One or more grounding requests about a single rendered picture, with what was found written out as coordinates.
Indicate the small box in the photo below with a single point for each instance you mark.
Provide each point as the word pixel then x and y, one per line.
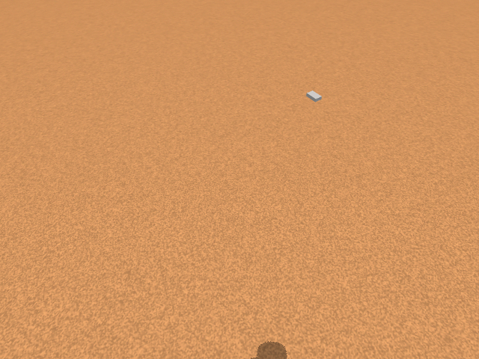
pixel 314 96

